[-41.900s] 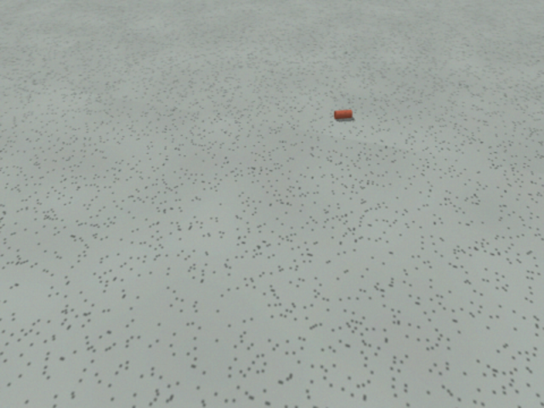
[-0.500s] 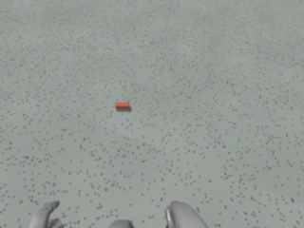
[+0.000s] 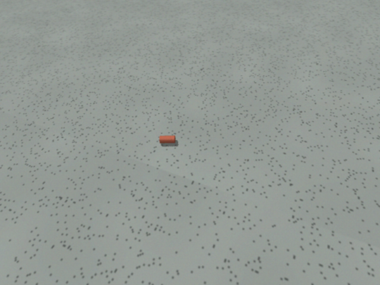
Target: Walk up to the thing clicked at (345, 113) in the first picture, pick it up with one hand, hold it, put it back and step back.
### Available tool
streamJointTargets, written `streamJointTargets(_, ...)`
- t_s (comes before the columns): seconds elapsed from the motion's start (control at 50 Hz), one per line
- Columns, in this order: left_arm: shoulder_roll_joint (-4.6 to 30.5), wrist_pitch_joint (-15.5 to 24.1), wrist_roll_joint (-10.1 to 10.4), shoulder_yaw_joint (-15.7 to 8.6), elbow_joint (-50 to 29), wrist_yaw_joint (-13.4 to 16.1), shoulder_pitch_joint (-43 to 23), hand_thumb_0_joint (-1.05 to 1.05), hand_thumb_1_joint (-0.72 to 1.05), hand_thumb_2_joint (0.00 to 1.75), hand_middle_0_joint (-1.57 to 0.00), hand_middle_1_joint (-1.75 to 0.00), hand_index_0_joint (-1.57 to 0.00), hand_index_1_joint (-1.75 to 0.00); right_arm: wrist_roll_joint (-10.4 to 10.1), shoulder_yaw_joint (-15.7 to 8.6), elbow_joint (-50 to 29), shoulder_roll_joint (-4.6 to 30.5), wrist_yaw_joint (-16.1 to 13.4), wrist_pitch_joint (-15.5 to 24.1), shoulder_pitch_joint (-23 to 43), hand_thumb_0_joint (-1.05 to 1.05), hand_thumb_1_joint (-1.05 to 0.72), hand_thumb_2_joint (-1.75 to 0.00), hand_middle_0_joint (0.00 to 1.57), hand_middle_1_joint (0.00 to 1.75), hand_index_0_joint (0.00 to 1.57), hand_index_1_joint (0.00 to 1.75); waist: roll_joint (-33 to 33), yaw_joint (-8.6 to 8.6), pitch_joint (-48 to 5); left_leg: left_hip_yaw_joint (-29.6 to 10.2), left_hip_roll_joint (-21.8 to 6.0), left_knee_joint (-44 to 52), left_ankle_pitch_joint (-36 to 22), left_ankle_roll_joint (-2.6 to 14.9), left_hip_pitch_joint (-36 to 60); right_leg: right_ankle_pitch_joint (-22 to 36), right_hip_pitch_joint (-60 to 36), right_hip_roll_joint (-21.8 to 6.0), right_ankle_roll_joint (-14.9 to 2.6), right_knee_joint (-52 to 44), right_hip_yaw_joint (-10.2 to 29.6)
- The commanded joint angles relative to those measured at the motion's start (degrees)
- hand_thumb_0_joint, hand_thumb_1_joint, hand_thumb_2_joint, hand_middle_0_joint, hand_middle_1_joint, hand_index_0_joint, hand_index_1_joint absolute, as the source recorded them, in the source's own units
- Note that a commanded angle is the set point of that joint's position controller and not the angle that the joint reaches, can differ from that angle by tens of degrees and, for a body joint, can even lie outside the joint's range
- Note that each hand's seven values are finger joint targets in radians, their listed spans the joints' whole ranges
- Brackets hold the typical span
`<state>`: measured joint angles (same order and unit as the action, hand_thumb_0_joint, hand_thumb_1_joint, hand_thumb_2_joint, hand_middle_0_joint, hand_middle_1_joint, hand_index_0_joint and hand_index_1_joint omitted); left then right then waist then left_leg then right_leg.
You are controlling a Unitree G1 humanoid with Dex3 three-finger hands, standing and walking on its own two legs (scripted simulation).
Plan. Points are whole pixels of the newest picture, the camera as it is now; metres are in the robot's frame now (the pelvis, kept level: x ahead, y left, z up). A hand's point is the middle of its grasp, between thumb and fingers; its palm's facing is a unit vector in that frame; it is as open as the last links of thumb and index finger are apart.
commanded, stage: step back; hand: left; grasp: from above
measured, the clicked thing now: (167, 139) +1.11 +0.23 -0.74
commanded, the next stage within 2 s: stand in 0.66 s
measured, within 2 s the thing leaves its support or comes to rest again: neither
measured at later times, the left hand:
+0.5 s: hand out of the picture +0.11 +0.25 -0.14, palm faces +0.02 -0.93 -0.37, open 7.4 cm
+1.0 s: hand (92, 282) +0.15 +0.26 -0.14, palm faces +0.00 -0.95 -0.32, open 7.4 cm
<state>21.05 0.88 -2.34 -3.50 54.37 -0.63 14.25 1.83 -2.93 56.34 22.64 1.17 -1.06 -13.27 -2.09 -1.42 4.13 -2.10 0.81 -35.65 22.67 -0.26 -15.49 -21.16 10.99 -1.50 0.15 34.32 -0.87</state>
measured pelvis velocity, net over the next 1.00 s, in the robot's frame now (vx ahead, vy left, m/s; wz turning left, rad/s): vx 0.05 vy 0.01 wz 0.01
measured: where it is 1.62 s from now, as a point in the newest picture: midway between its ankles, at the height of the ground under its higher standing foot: outside the picture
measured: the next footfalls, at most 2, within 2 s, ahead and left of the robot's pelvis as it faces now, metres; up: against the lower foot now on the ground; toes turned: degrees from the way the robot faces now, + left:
right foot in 0.30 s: +0.11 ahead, -0.13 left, +0.00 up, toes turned -1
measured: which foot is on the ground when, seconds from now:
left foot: down 0.00-1.00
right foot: down 0.00-0.04, up 0.06-0.28, down 0.30-1.00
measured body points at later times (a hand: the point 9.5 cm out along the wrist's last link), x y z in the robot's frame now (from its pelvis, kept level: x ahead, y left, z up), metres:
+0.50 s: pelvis +0.02 -0.01 +0.00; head +0.03 -0.02 +0.45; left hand +0.11 +0.30 -0.11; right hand +0.08 -0.32 -0.13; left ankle +0.02 +0.12 -0.71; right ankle +0.07 -0.13 -0.73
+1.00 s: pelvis +0.05 +0.01 +0.02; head +0.07 +0.02 +0.46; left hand +0.15 +0.31 -0.12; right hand +0.18 -0.28 -0.11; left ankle +0.03 +0.13 -0.73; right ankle +0.07 -0.13 -0.73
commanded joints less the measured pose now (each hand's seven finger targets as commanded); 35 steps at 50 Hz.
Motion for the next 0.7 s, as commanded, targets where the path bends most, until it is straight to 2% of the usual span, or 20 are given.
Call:
streamJointTargets(0.0,11.73,0.84,0.66,-2.19,-5.06,0.87,-2.44,0.00,0.90,0.90,-0.20,-0.30,-0.20,-0.30,0.25,-4.35,-3.69,10.70,-0.97,4.08,-1.42,0.00,-0.90,-0.90,0.20,0.30,0.20,0.30,4.88,2.50,-7.13,-5.41,-3.08,16.29,-7.58,3.11,15.41,16.67,5.84,-6.17,-5.04,5.61,5.94)
streamJointTargets(0.02,8.10,0.98,1.48,-1.13,-6.24,0.74,-3.05,0.00,0.90,0.90,-0.20,-0.30,-0.20,-0.30,0.72,-5.73,-3.49,15.60,-1.23,4.32,-3.93,0.00,-0.90,-0.90,0.20,0.30,0.20,0.30,-7.84,3.62,-9.21,-24.10,-15.06,18.93,-5.66,8.31,22.62,3.14,19.21,2.08,-1.97,18.02,-0.26)
streamJointTargets(0.04,11.65,0.65,1.24,-2.48,-6.08,1.28,-6.18,0.00,0.90,0.90,-0.20,-0.30,-0.20,-0.30,0.22,-6.21,-3.79,18.74,-1.09,4.17,-4.65,0.00,-0.90,-0.90,0.20,0.30,0.20,0.30,-5.81,4.45,-6.14,-31.46,-21.45,20.14,1.79,14.85,16.13,-12.75,21.58,0.89,-2.29,20.60,1.92)
streamJointTargets(0.06,14.35,0.77,1.08,-2.82,-5.98,1.27,-6.79,0.00,0.90,0.90,-0.20,-0.30,-0.20,-0.30,-0.23,-6.35,-3.63,18.64,-0.99,3.97,-3.74,0.00,-0.90,-0.90,0.20,0.30,0.20,0.30,-4.07,4.24,-3.13,-30.68,-22.26,21.51,7.25,17.10,10.62,-14.04,19.74,-1.12,-2.59,21.28,4.80)
streamJointTargets(0.12,12.98,1.26,1.04,-2.72,-4.71,0.22,-3.75,0.00,0.90,0.90,-0.20,-0.30,-0.20,-0.30,0.35,-4.65,-5.40,13.21,-0.96,3.98,0.92,0.00,-0.90,-0.90,0.20,0.30,0.20,0.30,-4.25,1.67,0.11,-17.44,-14.75,19.69,0.63,11.98,8.73,-7.84,19.30,-2.42,-2.53,15.95,3.83)
streamJointTargets(0.2,11.01,1.54,1.36,-2.70,-2.78,-0.18,-2.41,0.00,0.90,0.90,-0.20,-0.30,-0.20,-0.30,0.35,-4.04,-5.97,12.69,-0.66,3.49,3.23,0.00,-0.90,-0.90,0.20,0.30,0.20,0.30,-7.74,1.73,-0.07,-11.20,-11.77,18.51,-1.29,10.27,-1.35,-1.15,6.62,0.02,-0.98,4.71,-0.64)
streamJointTargets(0.26,10.75,2.13,1.12,-3.19,0.10,1.03,0.80,0.00,0.90,0.90,-0.20,-0.30,-0.20,-0.30,-0.81,-2.10,-6.70,9.11,-0.69,1.94,6.72,0.00,-0.90,-0.90,0.20,0.30,0.20,0.30,-4.36,-1.90,-2.75,-5.05,-7.72,7.87,-2.46,6.16,-9.53,9.01,-8.57,2.72,-0.90,-8.72,-2.66)
streamJointTargets(0.28,11.92,2.23,0.87,-3.67,0.77,1.51,2.05,0.00,0.90,0.90,-0.20,-0.30,-0.20,-0.30,-1.09,-1.12,-6.75,6.76,-0.90,1.65,6.31,0.00,-0.90,-0.90,0.20,0.30,0.20,0.30,-0.76,-2.96,-3.68,-4.21,-5.63,2.82,0.31,4.50,-12.98,9.12,-12.30,0.64,-1.08,-10.00,1.40)
streamJointTargets(0.3,15.54,2.49,0.04,-4.54,0.41,1.95,2.02,0.00,0.90,0.90,-0.20,-0.30,-0.20,-0.30,-1.44,-0.37,-7.24,4.47,-1.14,1.60,5.03,0.00,-0.90,-0.90,0.20,0.30,0.20,0.30,8.11,-3.06,-3.59,-3.83,-0.08,-4.95,4.43,2.33,-17.59,0.60,-11.92,-8.38,-3.69,-15.58,16.13)
streamJointTargets(0.32,18.80,2.61,-0.13,-4.66,-1.25,2.08,-2.38,0.00,0.90,0.90,-0.20,-0.30,-0.20,-0.30,-1.19,-0.78,-6.14,5.41,-1.57,0.97,3.12,0.00,-0.90,-0.90,0.20,0.30,0.20,0.30,9.99,-1.69,-3.14,-4.47,1.29,-12.96,10.02,0.91,-12.80,-16.20,0.12,-19.58,-9.27,-23.33,29.55)
streamJointTargets(0.34,19.67,2.36,-0.23,-4.57,-2.96,1.81,-9.29,0.00,0.90,0.90,-0.20,-0.30,-0.20,-0.30,-0.82,-2.39,-3.87,9.70,-1.78,0.52,0.55,0.00,-0.90,-0.90,0.20,0.30,0.20,0.30,7.85,0.42,0.67,-5.19,-1.46,-16.92,10.81,0.21,-6.00,-25.00,11.85,-22.60,-13.51,-24.22,31.45)
streamJointTargets(0.36,18.22,2.31,-0.19,-4.33,-3.85,1.71,-12.55,0.00,0.90,0.90,-0.20,-0.30,-0.20,-0.30,-0.97,-2.83,-2.56,11.06,-1.57,0.57,-2.01,0.00,-0.90,-0.90,0.20,0.30,0.20,0.30,7.94,2.19,2.39,-5.24,-3.28,-15.63,9.06,0.25,-3.91,-23.42,14.13,-21.14,-13.95,-22.78,28.87)
streamJointTargets(0.4,15.34,2.48,0.21,-3.57,-3.45,1.61,-10.86,0.00,0.90,0.90,-0.20,-0.30,-0.20,-0.30,-1.02,-2.22,-1.47,10.02,-1.17,1.00,-1.15,0.00,-0.90,-0.90,0.20,0.30,0.20,0.30,6.83,1.07,1.24,-4.89,-1.52,-12.24,6.33,0.86,-5.71,-14.83,9.50,-15.60,-10.69,-19.75,20.01)
streamJointTargets(0.46,16.39,2.41,0.25,-4.06,-1.52,1.42,-9.15,0.00,0.90,0.90,-0.20,-0.30,-0.20,-0.30,-0.45,-2.16,-0.98,9.61,-0.94,1.36,-1.14,0.00,-0.90,-0.90,0.20,0.30,0.20,0.30,9.86,-0.18,-1.45,-2.58,-2.20,-7.80,4.72,0.30,-6.07,-7.39,4.86,-14.80,-10.08,-16.66,16.89)
streamJointTargets(0.54,13.36,1.39,1.10,-2.60,-2.08,1.16,-13.02,0.00,0.90,0.90,-0.20,-0.30,-0.20,-0.30,0.20,-2.38,1.68,8.73,-1.49,2.45,-4.51,0.00,-0.90,-0.90,0.20,0.30,0.20,0.30,8.25,3.10,-5.40,0.85,-0.86,12.80,-7.27,0.59,5.57,9.27,5.46,-10.47,-5.99,-5.72,7.22)
streamJointTargets(0.56,10.82,1.25,1.54,-1.85,-2.30,1.18,-12.36,0.00,0.90,0.90,-0.20,-0.30,-0.20,-0.30,0.81,-3.00,1.43,10.80,-1.87,2.87,-3.46,0.00,-0.90,-0.90,0.20,0.30,0.20,0.30,2.07,2.55,-6.37,-7.26,-5.88,16.00,-12.11,1.88,6.38,14.62,6.34,-7.42,-3.78,1.28,3.83)
streamJointTargets(0.58,8.64,1.14,2.32,-1.11,-2.13,1.18,-10.36,0.00,0.90,0.90,-0.20,-0.30,-0.20,-0.30,0.87,-3.17,-0.10,13.12,-2.00,3.35,1.25,0.00,-0.90,-0.90,0.20,0.30,0.20,0.30,-3.94,0.23,-6.65,-17.61,-13.63,17.54,-18.08,4.93,7.06,10.36,9.59,-2.30,-1.39,4.82,0.04)
streamJointTargets(0.6,10.40,0.82,2.66,-1.50,-0.51,1.39,-10.51,0.00,0.90,0.90,-0.20,-0.30,-0.20,-0.30,0.30,-3.14,-1.25,15.34,-1.78,3.18,6.08,0.00,-0.90,-0.90,0.20,0.30,0.20,0.30,-4.33,-0.71,-5.36,-17.87,-15.48,15.11,-15.71,8.92,2.84,-1.67,7.18,0.08,-0.93,2.31,-1.13)
streamJointTargets(0.62,11.09,1.03,2.43,-1.43,0.50,1.45,-10.39,0.00,0.90,0.90,-0.20,-0.30,-0.20,-0.30,-0.04,-2.75,-1.09,14.01,-1.59,3.01,7.80,0.00,-0.90,-0.90,0.20,0.30,0.20,0.30,-3.03,-0.95,-5.20,-14.64,-14.56,13.09,-17.14,9.05,-0.41,-0.78,1.76,-0.86,-1.05,-1.05,-0.31)
streamJointTargets(0.68,10.57,1.62,2.69,-0.69,2.27,0.97,-9.80,0.00,0.90,0.90,-0.20,-0.30,-0.20,-0.30,-1.24,-1.05,-0.04,10.06,-1.84,4.24,5.43,0.00,-0.90,-0.90,0.20,0.30,0.20,0.30,0.38,0.23,-9.17,-5.97,-8.35,10.29,-34.61,2.33,6.37,26.54,-5.15,-5.53,-2.18,-5.50,4.26)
